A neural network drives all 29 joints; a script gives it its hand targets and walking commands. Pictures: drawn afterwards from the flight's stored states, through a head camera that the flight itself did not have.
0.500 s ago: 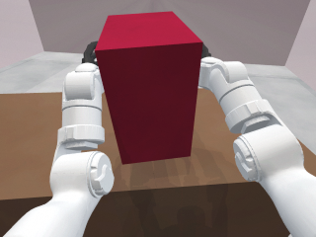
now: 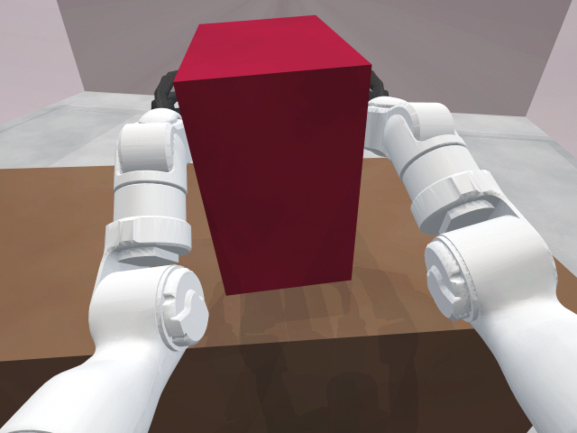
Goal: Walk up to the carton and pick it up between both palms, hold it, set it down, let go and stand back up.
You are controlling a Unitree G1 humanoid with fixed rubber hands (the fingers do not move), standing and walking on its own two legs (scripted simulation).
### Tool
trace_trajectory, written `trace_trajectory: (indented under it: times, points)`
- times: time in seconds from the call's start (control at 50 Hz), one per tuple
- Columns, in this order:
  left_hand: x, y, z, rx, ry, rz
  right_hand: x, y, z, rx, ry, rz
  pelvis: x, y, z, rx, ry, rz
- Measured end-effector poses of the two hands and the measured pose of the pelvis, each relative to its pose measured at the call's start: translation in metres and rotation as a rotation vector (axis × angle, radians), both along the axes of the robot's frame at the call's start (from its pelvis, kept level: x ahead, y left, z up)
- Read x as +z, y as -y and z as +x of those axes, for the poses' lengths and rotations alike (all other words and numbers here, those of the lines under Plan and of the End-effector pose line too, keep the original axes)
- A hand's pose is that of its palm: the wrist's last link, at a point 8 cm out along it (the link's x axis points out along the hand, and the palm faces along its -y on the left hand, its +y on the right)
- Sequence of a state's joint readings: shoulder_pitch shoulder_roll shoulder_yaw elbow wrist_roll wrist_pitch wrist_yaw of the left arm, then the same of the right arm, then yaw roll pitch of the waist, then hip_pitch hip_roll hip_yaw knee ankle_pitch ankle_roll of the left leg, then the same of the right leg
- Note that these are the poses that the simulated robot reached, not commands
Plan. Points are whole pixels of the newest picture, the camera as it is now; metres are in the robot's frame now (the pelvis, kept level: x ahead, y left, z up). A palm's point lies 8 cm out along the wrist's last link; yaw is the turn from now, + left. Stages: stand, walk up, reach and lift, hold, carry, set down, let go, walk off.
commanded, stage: hold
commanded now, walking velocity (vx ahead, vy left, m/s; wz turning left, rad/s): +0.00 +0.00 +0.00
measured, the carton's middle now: (273, 148) +0.40 +0.01 +0.29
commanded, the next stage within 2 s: none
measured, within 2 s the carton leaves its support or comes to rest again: neither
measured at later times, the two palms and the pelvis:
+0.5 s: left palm (166, 134) +0.38 +0.14 +0.32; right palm (373, 125) +0.37 -0.12 +0.33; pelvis +0.00 +0.00 +0.00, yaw +0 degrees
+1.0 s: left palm (167, 131) +0.39 +0.14 +0.32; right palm (373, 123) +0.38 -0.12 +0.33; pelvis +0.00 +0.00 +0.00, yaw +0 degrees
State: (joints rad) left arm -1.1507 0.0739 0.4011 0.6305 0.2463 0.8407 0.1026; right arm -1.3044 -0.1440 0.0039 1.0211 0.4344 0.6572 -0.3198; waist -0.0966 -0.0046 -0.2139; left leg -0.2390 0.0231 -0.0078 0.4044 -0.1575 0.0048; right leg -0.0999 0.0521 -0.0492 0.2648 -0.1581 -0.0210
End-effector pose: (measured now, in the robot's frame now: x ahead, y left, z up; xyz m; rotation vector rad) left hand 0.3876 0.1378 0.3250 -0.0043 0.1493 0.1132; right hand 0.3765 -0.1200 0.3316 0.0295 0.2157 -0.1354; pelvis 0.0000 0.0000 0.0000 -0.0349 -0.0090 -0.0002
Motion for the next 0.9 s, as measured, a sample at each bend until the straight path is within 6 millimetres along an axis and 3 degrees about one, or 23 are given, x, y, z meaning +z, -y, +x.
trace_trajectory:
  times: [0.52, 0.9]
  points:
    - [-0.005, -0.001, -0.008, 0.005, 0.014, 0.001, -0.005, -0.001, -0.005, 0.010, 0.014, -0.007, 0.000, 0.000, 0.002, 0.003, 0.021, 0.000]
    - [0.000, -0.001, 0.002, -0.007, 0.015, 0.004, 0.000, -0.001, 0.001, 0.002, 0.013, -0.017, 0.000, 0.002, 0.002, 0.006, 0.004, -0.001]
